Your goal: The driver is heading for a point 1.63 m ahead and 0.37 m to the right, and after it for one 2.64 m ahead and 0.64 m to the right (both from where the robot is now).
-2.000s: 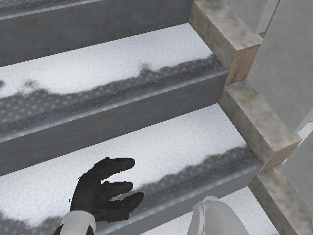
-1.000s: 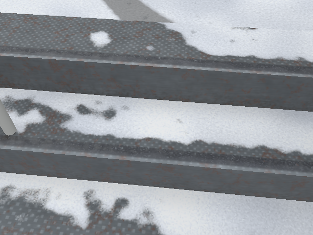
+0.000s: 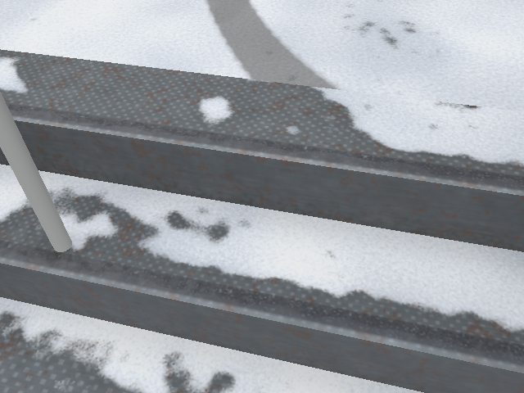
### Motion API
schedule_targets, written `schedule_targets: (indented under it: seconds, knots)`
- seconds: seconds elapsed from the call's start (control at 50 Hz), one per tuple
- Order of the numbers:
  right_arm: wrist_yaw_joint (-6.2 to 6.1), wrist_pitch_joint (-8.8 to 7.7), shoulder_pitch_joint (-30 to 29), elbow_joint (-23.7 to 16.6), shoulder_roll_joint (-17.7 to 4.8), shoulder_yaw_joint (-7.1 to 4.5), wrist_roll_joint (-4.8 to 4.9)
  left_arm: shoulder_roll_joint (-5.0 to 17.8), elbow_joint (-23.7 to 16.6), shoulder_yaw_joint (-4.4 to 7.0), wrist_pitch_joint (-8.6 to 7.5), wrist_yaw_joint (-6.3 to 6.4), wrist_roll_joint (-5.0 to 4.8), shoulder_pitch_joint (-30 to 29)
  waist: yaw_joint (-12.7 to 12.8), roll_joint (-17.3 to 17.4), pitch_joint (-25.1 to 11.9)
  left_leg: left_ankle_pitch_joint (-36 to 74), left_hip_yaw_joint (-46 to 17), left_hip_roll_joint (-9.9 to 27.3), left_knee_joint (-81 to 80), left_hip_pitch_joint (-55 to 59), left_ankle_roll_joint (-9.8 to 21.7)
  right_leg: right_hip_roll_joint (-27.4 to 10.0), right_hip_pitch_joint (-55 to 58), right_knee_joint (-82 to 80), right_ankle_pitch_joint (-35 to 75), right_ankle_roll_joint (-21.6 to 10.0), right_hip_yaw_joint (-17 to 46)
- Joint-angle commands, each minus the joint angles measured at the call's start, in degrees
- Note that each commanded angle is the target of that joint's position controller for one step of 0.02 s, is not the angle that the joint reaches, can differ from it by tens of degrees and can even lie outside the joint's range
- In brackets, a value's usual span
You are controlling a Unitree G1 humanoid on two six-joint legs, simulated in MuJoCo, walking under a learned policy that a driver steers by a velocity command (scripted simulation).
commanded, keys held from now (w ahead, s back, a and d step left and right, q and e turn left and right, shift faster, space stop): w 1.00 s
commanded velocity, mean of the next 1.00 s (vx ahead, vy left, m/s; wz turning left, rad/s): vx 0.38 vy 0.00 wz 0.00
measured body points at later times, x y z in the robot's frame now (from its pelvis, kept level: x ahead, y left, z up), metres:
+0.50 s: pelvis +0.12 +0.05 +0.00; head +0.12 +0.05 +0.45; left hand +0.25 +0.24 -0.13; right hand -0.03 -0.12 -0.15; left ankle +0.02 +0.12 -0.74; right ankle +0.15 -0.09 -0.40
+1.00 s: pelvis +0.41 +0.03 +0.15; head +0.42 +0.03 +0.60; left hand +0.27 +0.22 +0.01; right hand +0.65 -0.13 +0.08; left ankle +0.50 +0.17 -0.27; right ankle +0.33 -0.04 -0.57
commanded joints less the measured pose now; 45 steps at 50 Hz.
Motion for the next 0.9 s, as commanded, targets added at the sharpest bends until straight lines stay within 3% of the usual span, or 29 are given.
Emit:
schedule_targets:
  seconds: [0.02,0.08,0.16,0.2,0.24,0.26,0.28,0.32,0.34,0.36,0.4,0.42,0.44,0.46,0.5,0.54,0.58,0.6,0.62,0.64,0.66,0.68,0.7,0.72,0.74,0.78,0.8,0.82,0.9]
  knots:
    - [-0.08,-0.66,3.16,-2.19,-3.53,-0.64,-0.31,5.57,-0.63,1.25,-0.22,0.05,-0.03,1.08,-0.09,-0.82,0.98,-2.09,-2.14,2.81,-6.65,-4.12,2.38,-6.05,1.95,-7.0,-3.02,-2.46,7.35]
    - [1.02,-0.77,4.96,-2.54,-6.31,-1.91,-0.7,10.09,0.29,3.1,0.29,-0.91,0.07,4.55,0.77,-2.86,4.53,-17.58,-0.66,0.7,-2.0,-10.37,4.61,-7.11,-1.38,-7.95,-26.07,-5.2,11.87]
    - [2.58,-1.85,-0.15,-6.05,-4.03,-1.65,-1.47,11.0,1.06,4.77,-0.65,-1.75,0.16,11.26,3.76,-10.41,7.19,-11.15,6.76,0.23,10.17,-18.36,3.82,-17.36,-0.43,-14.98,-40.29,-12.79,26.89]
    - [3.0,-2.24,4.8,-4.4,-3.1,-1.78,-0.95,10.48,-0.89,5.22,-1.0,-1.95,0.47,6.65,0.2,-11.39,7.0,-11.62,7.11,1.08,6.56,-8.31,4.8,-15.15,-8.71,-12.83,-35.22,-11.52,22.72]
    - [2.63,-2.85,22.42,1.42,-2.45,-2.11,-0.38,8.2,-3.52,4.71,-1.18,-3.13,0.17,-2.17,-8.44,-1.09,7.11,-13.49,1.23,1.47,-4.12,16.6,6.26,-6.71,-28.77,3.47,-25.64,-6.45,9.74]
    - [2.51,-2.85,25.75,2.0,-7.93,-3.65,-1.11,4.17,-4.91,3.53,-1.89,-3.74,-0.77,-2.94,-9.29,14.67,4.81,-29.34,-20.43,12.97,-16.71,21.34,9.33,0.25,-36.91,21.93,-15.48,-2.75,-0.58]
    - [2.45,-2.4,25.59,1.93,-8.53,-3.95,-0.8,6.25,-3.4,3.94,-2.72,-3.61,0.98,0.16,-7.77,12.48,5.24,-30.88,-33.45,19.36,-21.4,20.56,12.28,-1.04,-40.65,38.9,-11.37,-1.97,0.48]
    - [2.74,-3.05,17.66,0.21,-8.59,-3.38,-0.37,5.19,-3.32,3.55,-3.76,-3.85,1.84,1.72,-2.75,2.6,5.55,-25.93,-28.77,18.4,-20.22,12.15,14.96,-5.35,-40.66,58.31,-4.32,-0.56,3.48]
    - [4.55,-3.99,22.21,5.06,-3.38,-0.71,-4.13,1.67,-1.76,2.4,-5.4,-6.15,1.4,3.39,-4.98,10.13,11.88,-23.36,-35.58,19.83,-17.18,6.72,22.79,2.41,-54.77,84.13,-0.36,-6.63,15.22]
    - [6.13,-4.16,24.69,8.85,-0.01,1.17,-6.69,2.03,-2.74,1.85,-5.56,-6.91,0.79,4.18,-3.77,4.89,10.75,-17.68,-29.77,20.24,-15.03,11.11,21.91,2.88,-68.2,93.44,3.45,-10.9,18.64]
    - [8.29,-4.39,23.19,12.42,0.92,2.69,-5.98,1.0,-3.71,0.22,-5.35,-8.03,1.94,3.21,-1.0,-0.72,5.53,-6.61,-18.69,16.86,-12.71,13.79,19.35,1.5,-75.82,99.58,6.52,-15.29,14.38]
    - [8.11,-4.11,24.61,14.14,1.13,3.21,-5.34,0.41,-4.51,-0.79,-4.97,-8.21,1.79,1.88,-1.06,1.65,1.88,-3.95,-16.03,15.24,-10.71,15.03,18.34,1.15,-79.3,108.44,4.69,-16.29,11.48]
    - [7.77,-3.8,22.61,14.76,2.73,4.37,-6.62,-0.99,-6.53,-1.89,-4.54,-7.93,1.48,-1.85,0.85,0.64,1.36,-4.43,-12.33,13.43,-10.84,12.0,15.76,-0.69,-80.9,108.66,6.74,-17.09,9.24]
    - [6.61,-6.98,15.73,11.2,-4.8,0.77,-0.13,-6.32,-10.16,-2.77,-4.28,-4.41,-0.18,-8.56,0.07,-3.15,2.05,-6.27,-7.87,13.31,-13.48,7.24,10.31,1.44,-70.51,105.92,-5.56,-8.78,3.05]
    - [5.15,-8.85,14.64,14.14,-3.07,2.49,0.05,-5.4,-16.45,-3.9,-2.95,-1.62,-0.11,-17.84,0.11,-2.5,10.31,-8.14,-5.94,9.72,-20.04,-5.69,8.85,-2.23,-67.19,95.32,-8.23,-4.81,-2.23]
    - [3.41,-7.75,17.84,16.96,-1.58,3.03,1.23,-4.04,-21.19,-4.75,-1.67,-1.08,-1.16,-22.21,-0.87,3.88,13.01,2.2,-4.1,8.15,-27.58,-8.13,9.28,-4.56,-60.97,81.21,-9.51,-4.12,-6.6]
    - [1.28,-6.17,20.95,18.44,-4.03,2.28,3.31,-4.17,-21.75,-5.99,-0.74,-1.12,-2.76,-20.52,-1.14,4.28,9.47,26.62,-0.93,10.53,-34.84,-3.77,10.5,-5.5,-43.81,61.38,-10.78,-6.71,-9.13]
    - [0.85,-5.97,18.31,16.27,-3.18,2.72,4.11,-4.87,-19.13,-5.84,-0.76,-1.67,-2.82,-14.77,1.65,2.05,4.14,51.96,3.86,9.72,-29.26,-3.42,11.17,-2.09,-29.33,54.3,-8.58,-8.15,-11.95]
    - [8.56,-6.63,19.82,16.96,-10.83,3.01,-6.33,-2.32,-22.01,-5.21,0.95,-8.89,-0.5,-21.87,7.46,16.32,-4.42,81.58,-2.97,17.89,-24.41,-6.95,20.41,2.51,-23.44,54.55,-4.44,-5.6,-6.05]
    - [11.26,-7.07,12.34,14.46,-16.1,0.46,-4.66,3.45,-18.85,-2.92,1.46,-10.77,0.03,-15.15,9.36,13.07,-2.08,94.83,0.06,19.24,-17.58,10.86,20.91,3.97,-33.07,45.46,-8.98,-4.9,-5.72]
    - [4.76,-6.67,13.09,11.65,-12.7,-1.29,2.57,1.62,-11.18,-2.32,-0.66,-4.8,-0.9,1.73,10.1,4.5,-13.03,104.3,7.45,14.05,-2.45,22.13,12.83,7.12,-21.41,43.75,-19.41,-7.77,-15.89]
    - [2.88,-7.05,11.45,11.27,-13.89,-1.35,3.25,2.98,-7.9,-1.77,-2.2,-2.53,-1.59,12.08,14.51,8.48,-16.16,96.48,5.5,12.16,11.95,14.57,9.95,3.8,-9.17,37.6,-16.19,-9.46,-4.31]
    - [3.37,-7.53,13.61,8.65,-8.78,-1.04,3.87,8.58,-4.52,0.42,-2.33,-0.59,-0.43,18.05,14.36,-3.07,-18.49,78.24,2.71,5.42,30.29,-6.58,6.92,-6.65,4.65,26.44,-30.64,-15.55,23.18]
    - [5.14,-7.47,4.48,5.25,-5.54,-1.23,1.07,12.69,-2.07,2.36,-1.19,0.58,-0.08,19.24,14.5,-14.18,-12.67,14.61,1.14,-7.11,53.1,-20.11,6.07,-14.46,2.2,-2.06,-34.72,-20.76,51.42]
    - [6.76,-7.39,1.6,0.1,-1.55,-1.04,-2.19,11.3,-1.36,2.33,-1.66,0.59,0.07,9.27,6.54,-13.13,-6.05,8.03,-7.18,-4.86,71.72,-31.12,6.98,-14.53,-2.17,-6.41,-35.28,-19.11,56.37]
    - [6.64,-6.98,-3.81,-6.21,3.86,0.33,-2.63,0.25,2.45,0.71,-4.12,-0.98,1.25,7.36,1.65,-0.44,3.06,12.83,-5.55,-2.23,80.86,-39.75,9.1,-14.65,-14.42,-1.26,-29.46,-13.27,40.12]
    - [8.25,-4.1,-5.06,0.13,0.71,0.65,0.36,-2.34,4.77,-0.51,-4.35,-5.19,3.46,7.98,5.18,-1.27,4.97,17.11,-18.18,-5.22,86.07,-47.66,15.6,-12.45,-15.44,-0.44,-16.5,-15.72,32.55]
    - [5.62,-5.24,-0.97,-7.37,6.36,1.47,-1.57,-6.7,6.64,-0.4,-6.07,-3.89,1.49,9.34,-2.6,-2.2,1.99,10.76,-7.69,-3.35,88.11,-44.22,11.27,-11.69,-13.4,-1.7,-14.7,-10.12,27.52]
    - [3.96,-2.57,-6.87,-11.22,5.13,2.3,-0.82,-1.63,6.6,0.32,-7.9,-4.05,-0.08,8.68,-4.53,1.2,7.72,5.15,-4.56,0.63,82.04,-52.9,6.56,-10.72,-16.36,-8.23,-2.4,-7.99,14.88]
Velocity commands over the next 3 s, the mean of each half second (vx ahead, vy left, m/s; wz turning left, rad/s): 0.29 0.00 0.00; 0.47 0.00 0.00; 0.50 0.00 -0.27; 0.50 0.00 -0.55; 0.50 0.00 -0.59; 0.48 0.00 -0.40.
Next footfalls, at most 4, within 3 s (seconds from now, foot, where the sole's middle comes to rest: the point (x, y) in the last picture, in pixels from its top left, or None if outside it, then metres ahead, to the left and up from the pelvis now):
0.68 right None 0.37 -0.04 -0.60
1.18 left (208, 252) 0.75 0.16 -0.43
1.64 right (306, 122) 1.01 -0.08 -0.26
2.08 left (240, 56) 1.32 0.08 -0.27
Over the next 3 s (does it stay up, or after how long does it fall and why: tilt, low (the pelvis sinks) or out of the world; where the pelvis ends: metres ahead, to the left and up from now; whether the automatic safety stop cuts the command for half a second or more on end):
stays up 1.48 -0.26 0.51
